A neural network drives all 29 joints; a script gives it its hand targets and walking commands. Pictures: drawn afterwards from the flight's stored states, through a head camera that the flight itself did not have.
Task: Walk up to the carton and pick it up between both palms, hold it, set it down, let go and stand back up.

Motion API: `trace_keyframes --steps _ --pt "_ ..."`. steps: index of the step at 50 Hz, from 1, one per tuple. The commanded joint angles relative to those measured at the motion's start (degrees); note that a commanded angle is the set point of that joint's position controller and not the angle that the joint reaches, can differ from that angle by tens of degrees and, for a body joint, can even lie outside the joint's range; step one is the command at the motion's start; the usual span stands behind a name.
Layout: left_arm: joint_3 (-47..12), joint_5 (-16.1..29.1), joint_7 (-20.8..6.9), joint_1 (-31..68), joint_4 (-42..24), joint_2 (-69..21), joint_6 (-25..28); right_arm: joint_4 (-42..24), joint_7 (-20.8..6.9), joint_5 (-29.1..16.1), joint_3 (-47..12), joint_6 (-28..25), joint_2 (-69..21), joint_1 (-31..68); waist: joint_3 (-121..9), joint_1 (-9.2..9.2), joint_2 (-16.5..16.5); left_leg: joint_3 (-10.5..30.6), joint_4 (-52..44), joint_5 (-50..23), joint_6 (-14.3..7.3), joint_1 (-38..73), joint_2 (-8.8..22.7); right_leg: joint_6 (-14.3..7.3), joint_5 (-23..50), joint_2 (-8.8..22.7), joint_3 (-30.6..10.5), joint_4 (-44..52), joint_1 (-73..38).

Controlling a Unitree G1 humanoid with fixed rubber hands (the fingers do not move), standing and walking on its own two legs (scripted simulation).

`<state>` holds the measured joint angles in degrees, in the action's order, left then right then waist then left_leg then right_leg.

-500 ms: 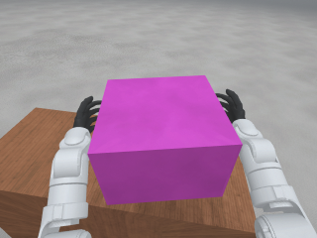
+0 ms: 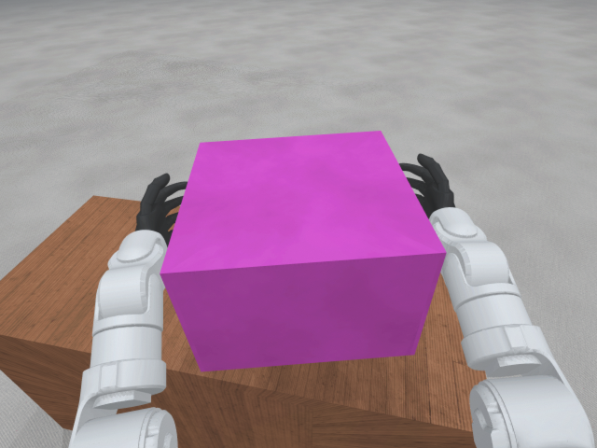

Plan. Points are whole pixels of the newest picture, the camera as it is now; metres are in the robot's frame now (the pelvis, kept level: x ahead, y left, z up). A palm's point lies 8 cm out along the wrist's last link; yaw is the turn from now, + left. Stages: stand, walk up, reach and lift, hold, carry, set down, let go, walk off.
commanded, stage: hold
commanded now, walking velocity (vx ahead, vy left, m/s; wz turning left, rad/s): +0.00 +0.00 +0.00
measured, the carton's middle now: (298, 240) +0.38 +0.02 +0.13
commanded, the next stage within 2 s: set down in 1.94 s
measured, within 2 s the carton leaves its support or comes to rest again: neither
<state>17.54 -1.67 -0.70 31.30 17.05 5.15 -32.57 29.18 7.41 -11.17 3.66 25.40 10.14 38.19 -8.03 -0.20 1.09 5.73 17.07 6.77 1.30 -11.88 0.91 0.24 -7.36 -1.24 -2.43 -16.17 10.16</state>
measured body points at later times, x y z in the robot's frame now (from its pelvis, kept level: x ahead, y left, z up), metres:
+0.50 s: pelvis +0.01 +0.03 +0.00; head -0.04 +0.04 +0.45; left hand +0.38 +0.19 +0.16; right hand +0.37 -0.18 +0.17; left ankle +0.03 +0.15 -0.75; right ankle +0.01 -0.12 -0.75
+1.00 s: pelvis +0.00 +0.00 +0.00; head -0.04 +0.01 +0.45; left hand +0.37 +0.22 +0.17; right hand +0.40 -0.15 +0.18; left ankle +0.03 +0.14 -0.75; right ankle +0.01 -0.12 -0.75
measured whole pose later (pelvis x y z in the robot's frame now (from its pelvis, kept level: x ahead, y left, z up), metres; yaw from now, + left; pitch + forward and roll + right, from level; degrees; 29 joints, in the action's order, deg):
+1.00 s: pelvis +0.00 +0.00 +0.00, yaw +1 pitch +1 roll -1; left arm 17.1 -1.6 -1.4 32.7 19.0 7.2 -32.7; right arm 31.0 8.1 -10.5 4.9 25.1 8.5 39.5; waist -8.1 0.1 0.0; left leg 7.1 18.0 7.0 2.0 -12.5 0.4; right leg 0.3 -7.6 -0.9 -1.1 -16.0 9.7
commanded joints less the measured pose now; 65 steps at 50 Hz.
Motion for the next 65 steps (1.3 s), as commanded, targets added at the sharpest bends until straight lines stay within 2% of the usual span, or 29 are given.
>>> trace_keyframes --steps 1,6,10,14,18,22,27,29,34,35,38,42,43,47,51,55,58,62,65 --pt "-31.8 5.7 -8.3 47.5 -13.1 -32.0 5.0 -22.4 -5.6 -7.0 -25.6 -4.3 -43.7 46.1 -27.7 2.33 -4.6 -4.8 -0.1 -5.3 -3.2 6.3 -5.7 3.4 15.1 -0.6 0.5 0.7 -12.1" --pt "-34.9 6.5 -8.2 47.7 -16.1 -33.4 4.9 -22.6 -5.0 -7.7 -25.5 -4.0 -42.0 44.6 -29.7 4.92 0.0 -3.9 1.5 -10.7 -0.8 9.1 -5.4 2.9 17.6 -1.6 1.3 0.1 -12.0" --pt "-38.9 7.7 -7.1 45.6 -21.4 -35.1 4.0 -25.4 -5.0 -9.9 -26.4 -3.5 -38.9 41.6 -30.3 6.84 4.3 -2.6 3.5 -18.4 2.0 12.7 -4.6 1.9 19.7 -3.0 2.1 0.0 -11.3" --pt "-40.5 7.6 -5.7 42.6 -24.9 -36.7 2.3 -27.5 -6.0 -11.3 -26.5 -3.1 -35.4 39.0 -27.7 7.18 7.4 -1.7 4.4 -22.3 4.2 15.7 -3.4 0.6 16.2 -4.4 2.9 1.1 -8.2" --pt "-40.2 6.6 -4.5 39.4 -25.9 -37.5 0.6 -28.5 -7.8 -11.8 -25.9 -3.0 -32.1 38.3 -24.6 6.09 8.3 -1.2 3.6 -22.0 5.0 16.2 -2.1 -0.5 12.1 -5.0 3.3 2.0 -6.5" --pt "-38.3 5.3 -3.8 38.3 -24.1 -37.1 -0.4 -27.7 -9.7 -11.5 -25.6 -3.2 -31.0 39.3 -22.2 4.11 6.7 -1.4 2.0 -18.1 4.2 14.8 -1.6 -0.6 8.7 -5.0 3.4 2.4 -5.6" --pt "-37.6 5.8 -3.0 40.5 -23.7 -37.2 0.8 -30.4 -10.9 -12.0 -27.9 -4.6 -33.7 43.6 -26.0 0.96 2.8 -2.6 2.1 -16.7 2.3 14.7 -2.1 -0.2 9.3 -4.6 3.1 2.1 -5.3" --pt "-37.3 6.4 -2.8 40.1 -23.0 -37.2 1.4 -32.8 -10.8 -12.5 -29.5 -5.2 -35.2 45.5 -28.5 -0.22 0.7 -3.2 2.5 -16.8 1.2 14.8 -2.8 0.4 11.5 -4.3 2.7 1.8 -6.2" --pt "-33.6 6.1 -3.6 42.1 -17.5 -34.7 2.6 -31.0 -9.9 -10.8 -29.5 -5.2 -38.6 48.9 -28.8 -2.35 -5.3 -4.5 0.9 -8.5 -2.1 9.7 -4.2 1.9 10.8 -2.7 1.4 1.5 -7.8" --pt "-32.0 5.5 -4.1 42.8 -15.2 -33.6 2.7 -28.7 -9.6 -9.8 -28.6 -4.9 -39.3 49.1 -27.0 -2.67 -6.4 -4.8 0.2 -5.9 -2.8 7.9 -4.5 2.3 10.1 -2.1 1.1 1.6 -7.9" --pt "-29.4 4.5 -5.6 43.4 -12.8 -32.4 3.3 -24.1 -8.7 -8.3 -27.2 -4.5 -41.4 47.2 -25.6 -2.24 -8.0 -5.4 -0.4 -3.9 -4.1 6.4 -5.0 2.9 9.3 -1.1 0.4 1.7 -9.0" --pt "-29.1 4.9 -7.6 46.7 -12.3 -31.3 4.3 -22.1 -6.9 -7.5 -26.2 -4.3 -43.1 47.8 -26.4 -0.39 -7.7 -5.2 -0.5 -3.7 -4.2 5.5 -5.6 3.5 12.4 -0.5 0.2 1.3 -11.4" --pt "-28.8 4.7 -7.9 47.8 -10.6 -31.1 4.5 -20.8 -6.7 -6.9 -25.3 -4.2 -43.1 48.4 -25.9 0.28 -6.8 -5.3 -0.7 -2.6 -4.1 5.1 -5.7 3.5 11.4 -0.4 0.3 1.4 -11.0" --pt "-32.0 5.8 -8.4 49.2 -11.7 -32.8 4.7 -20.4 -5.8 -6.9 -24.3 -4.3 -43.2 47.6 -27.7 3.10 -3.3 -4.7 0.5 -6.0 -2.5 8.1 -5.4 2.8 12.2 -1.1 1.0 1.3 -10.1" --pt "-35.1 6.9 -8.0 48.6 -14.9 -34.7 4.8 -22.3 -5.3 -8.2 -24.9 -4.2 -42.1 46.6 -30.4 5.06 0.9 -3.8 2.1 -11.5 -0.4 10.0 -5.1 2.4 16.0 -2.0 1.5 0.4 -11.3" --pt "-39.0 7.9 -6.6 46.5 -20.9 -36.5 3.8 -24.5 -5.4 -10.2 -25.8 -3.7 -39.0 43.0 -31.3 6.81 5.0 -2.6 4.2 -18.9 2.4 13.8 -4.3 1.5 17.8 -3.5 2.3 0.3 -9.9" --pt "-40.5 8.0 -5.5 43.8 -23.9 -37.2 2.6 -27.1 -5.9 -11.6 -26.3 -3.2 -36.5 40.8 -29.8 7.23 6.9 -1.9 4.9 -22.4 3.9 15.5 -3.6 0.9 17.1 -4.4 2.7 0.9 -8.4" --pt "-39.3 6.4 -4.5 41.1 -24.3 -37.0 0.9 -25.8 -7.6 -11.7 -25.2 -2.6 -32.9 38.7 -24.3 6.09 8.0 -1.5 3.7 -20.9 4.5 15.0 -2.5 -0.1 12.1 -4.8 3.1 1.9 -6.2" --pt "-38.3 5.4 -4.1 38.9 -24.1 -37.3 -0.2 -26.8 -8.9 -11.8 -25.3 -2.9 -31.5 38.9 -22.7 4.93 7.3 -1.3 3.1 -20.3 4.6 15.2 -1.8 -0.4 10.3 -4.9 3.3 2.1 -6.0"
